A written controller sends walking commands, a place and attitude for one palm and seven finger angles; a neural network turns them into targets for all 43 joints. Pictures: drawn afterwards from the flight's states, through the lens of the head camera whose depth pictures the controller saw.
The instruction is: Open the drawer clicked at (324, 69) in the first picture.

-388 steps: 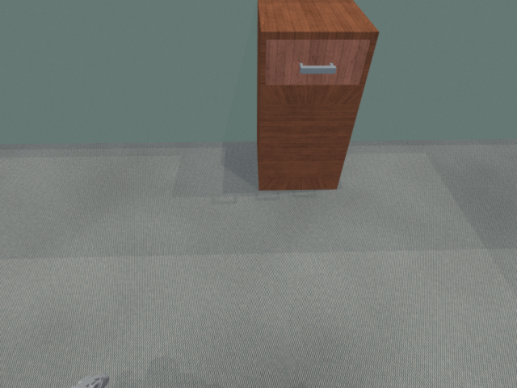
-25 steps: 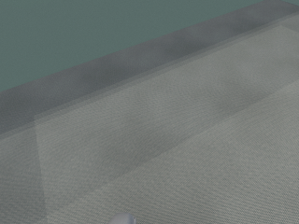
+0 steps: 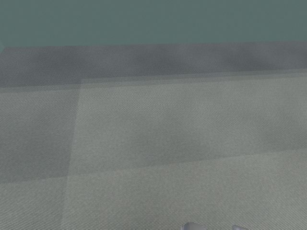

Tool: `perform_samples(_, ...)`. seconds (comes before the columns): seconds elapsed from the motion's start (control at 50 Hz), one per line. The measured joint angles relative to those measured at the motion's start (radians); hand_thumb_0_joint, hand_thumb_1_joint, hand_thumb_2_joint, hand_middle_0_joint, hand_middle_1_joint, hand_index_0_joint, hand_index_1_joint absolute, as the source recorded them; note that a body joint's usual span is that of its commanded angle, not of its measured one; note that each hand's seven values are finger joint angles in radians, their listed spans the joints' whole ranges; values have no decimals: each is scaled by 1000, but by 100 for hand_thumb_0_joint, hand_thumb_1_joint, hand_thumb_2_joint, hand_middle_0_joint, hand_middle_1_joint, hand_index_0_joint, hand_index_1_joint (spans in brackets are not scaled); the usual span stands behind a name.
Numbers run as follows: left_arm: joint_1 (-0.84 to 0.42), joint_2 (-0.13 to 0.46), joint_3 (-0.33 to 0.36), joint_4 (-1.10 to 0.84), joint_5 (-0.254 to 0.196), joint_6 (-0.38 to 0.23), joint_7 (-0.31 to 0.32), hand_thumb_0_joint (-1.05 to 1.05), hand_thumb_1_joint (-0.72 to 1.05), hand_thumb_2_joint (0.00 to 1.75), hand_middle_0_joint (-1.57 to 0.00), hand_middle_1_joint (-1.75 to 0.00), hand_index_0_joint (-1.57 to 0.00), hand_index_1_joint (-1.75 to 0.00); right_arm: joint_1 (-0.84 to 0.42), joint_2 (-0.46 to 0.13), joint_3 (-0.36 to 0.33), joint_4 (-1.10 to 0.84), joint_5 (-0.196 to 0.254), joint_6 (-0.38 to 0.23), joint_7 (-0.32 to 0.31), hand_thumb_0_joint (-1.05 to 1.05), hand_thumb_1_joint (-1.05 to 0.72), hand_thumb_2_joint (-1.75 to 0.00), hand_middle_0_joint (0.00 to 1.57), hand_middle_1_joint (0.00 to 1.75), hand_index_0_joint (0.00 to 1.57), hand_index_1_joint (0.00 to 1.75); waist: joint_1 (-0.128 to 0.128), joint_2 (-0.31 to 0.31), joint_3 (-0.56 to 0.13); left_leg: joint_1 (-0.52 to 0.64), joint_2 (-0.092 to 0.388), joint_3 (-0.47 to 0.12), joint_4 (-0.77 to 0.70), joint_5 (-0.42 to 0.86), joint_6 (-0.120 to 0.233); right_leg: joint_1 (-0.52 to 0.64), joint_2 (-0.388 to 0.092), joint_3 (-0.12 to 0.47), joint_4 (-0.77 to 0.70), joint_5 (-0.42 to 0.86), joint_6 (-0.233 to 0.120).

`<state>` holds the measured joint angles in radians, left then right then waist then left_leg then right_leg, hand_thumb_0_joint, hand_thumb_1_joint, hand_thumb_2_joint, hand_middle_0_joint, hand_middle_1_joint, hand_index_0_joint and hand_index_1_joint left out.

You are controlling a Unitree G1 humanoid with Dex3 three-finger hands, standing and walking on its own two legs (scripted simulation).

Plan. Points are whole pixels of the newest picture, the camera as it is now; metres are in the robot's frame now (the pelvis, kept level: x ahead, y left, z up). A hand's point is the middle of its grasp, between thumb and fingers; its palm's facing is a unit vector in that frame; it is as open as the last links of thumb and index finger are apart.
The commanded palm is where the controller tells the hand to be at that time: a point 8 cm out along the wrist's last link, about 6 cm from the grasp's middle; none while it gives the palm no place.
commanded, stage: turn to face it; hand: left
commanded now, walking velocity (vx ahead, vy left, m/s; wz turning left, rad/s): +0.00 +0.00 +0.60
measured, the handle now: out of the picture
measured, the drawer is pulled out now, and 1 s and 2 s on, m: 0.00 0.00 0.00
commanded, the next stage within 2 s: none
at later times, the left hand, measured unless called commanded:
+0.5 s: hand out of the picture +0.03 +0.16 -0.14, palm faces +0.29 -0.91 -0.29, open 7.4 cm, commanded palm none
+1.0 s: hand out of the picture -0.09 +0.22 -0.16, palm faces +0.60 -0.76 -0.24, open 7.4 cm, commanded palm none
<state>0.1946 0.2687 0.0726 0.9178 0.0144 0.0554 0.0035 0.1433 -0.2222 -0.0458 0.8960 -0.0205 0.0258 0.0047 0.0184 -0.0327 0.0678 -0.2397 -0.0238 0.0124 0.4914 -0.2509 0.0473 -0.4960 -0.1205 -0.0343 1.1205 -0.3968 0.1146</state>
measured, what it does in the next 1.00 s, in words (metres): steps on the spot, turning left: right foot, then left foot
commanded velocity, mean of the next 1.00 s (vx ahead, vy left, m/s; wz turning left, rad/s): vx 0.00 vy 0.00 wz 0.60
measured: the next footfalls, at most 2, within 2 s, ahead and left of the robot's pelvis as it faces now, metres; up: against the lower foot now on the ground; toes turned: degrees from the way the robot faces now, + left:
right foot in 0.26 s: +0.06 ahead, -0.15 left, +0.00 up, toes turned +7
left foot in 0.72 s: -0.04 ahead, +0.09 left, +0.00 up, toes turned +33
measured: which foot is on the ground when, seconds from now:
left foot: down 0.00-0.26, up 0.28-0.70, down 0.72-1.00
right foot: up 0.00-0.24, down 0.26-0.72, up 0.74-1.00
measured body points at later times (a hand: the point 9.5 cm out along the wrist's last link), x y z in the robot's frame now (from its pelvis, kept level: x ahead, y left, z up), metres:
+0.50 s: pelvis +0.00 -0.06 +0.00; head +0.03 -0.09 +0.45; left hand +0.02 +0.20 -0.11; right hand +0.11 -0.31 -0.16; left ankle -0.07 +0.09 -0.64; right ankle +0.02 -0.15 -0.74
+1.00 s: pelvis -0.03 +0.00 +0.00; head -0.02 +0.03 +0.45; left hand -0.12 +0.26 -0.14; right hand +0.20 -0.16 -0.12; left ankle -0.07 +0.07 -0.74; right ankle +0.06 -0.15 -0.65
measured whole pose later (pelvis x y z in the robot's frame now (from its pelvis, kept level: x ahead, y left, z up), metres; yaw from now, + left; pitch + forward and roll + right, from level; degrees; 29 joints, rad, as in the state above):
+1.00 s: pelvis -0.03 +0.00 +0.00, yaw +36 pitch +0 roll -1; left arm 0.18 0.27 0.07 0.91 0.01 0.06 0.01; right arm 0.18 -0.22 -0.04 0.90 -0.02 0.02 0.00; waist 0.01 -0.03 0.06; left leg -0.22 -0.04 -0.02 0.46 -0.23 0.06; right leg -0.50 -0.11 -0.02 1.12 -0.37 0.12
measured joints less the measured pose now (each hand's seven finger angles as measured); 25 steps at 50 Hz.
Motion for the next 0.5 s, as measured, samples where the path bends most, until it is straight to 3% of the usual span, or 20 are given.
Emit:
perform_samples(0.14,-67,-20,-8,-43,-5,-2,6,1,91,90,-20,-30,-20,-30,59,3,-11,13,-6,11,4,0,-90,-90,20,30,20,30,-41,23,-10,-13,-26,-75,-15,24,-12,50,39,32,-183,-19,4)
perform_samples(0.2,-86,-35,-17,-60,-10,-10,7,1,91,90,-20,-30,-20,-30,81,-5,-20,21,-9,19,3,0,-90,-90,20,30,20,30,-59,45,-8,-37,-33,-112,11,20,-29,113,70,29,-334,-23,-6)
perform_samples(0.24,-89,-44,-24,-73,-14,-24,7,1,91,90,-20,-30,-20,-30,96,-12,-27,26,-6,24,3,0,-90,-90,20,30,20,30,-64,58,-11,-60,-42,-135,45,8,-44,178,87,18,-482,51,-13)
perform_samples(0.28,-87,-59,-32,-78,-8,-43,10,1,91,90,-20,-30,-20,-30,103,-26,-38,35,2,31,3,0,-90,-90,20,30,20,30,-63,83,-8,-102,-46,-150,141,-74,-64,213,95,-6,-554,110,-68)
perform_samples(0.32,-74,-74,-46,-79,-3,-49,12,1,91,90,-20,-30,-20,-30,108,-36,-49,42,0,43,2,1,-91,-90,20,30,20,30,-69,94,-5,-172,-52,-119,344,-203,-79,222,79,-35,-543,102,-117)
perform_samples(0.4,-34,-94,-52,-67,-2,-40,14,1,91,90,-21,-30,-20,-30,114,-54,-60,52,-7,57,16,1,-91,-90,20,30,20,29,-68,92,-12,-259,-13,-46,643,-162,-103,270,41,-79,-592,112,-131)
perform_samples(0.5,1,-98,-53,-49,2,-39,14,1,90,90,-21,-30,-20,-30,107,-58,-60,58,-8,68,26,1,-91,-90,19,30,20,29,-59,77,-7,-256,50,-23,665,-106,-130,298,8,-142,-620,119,-126)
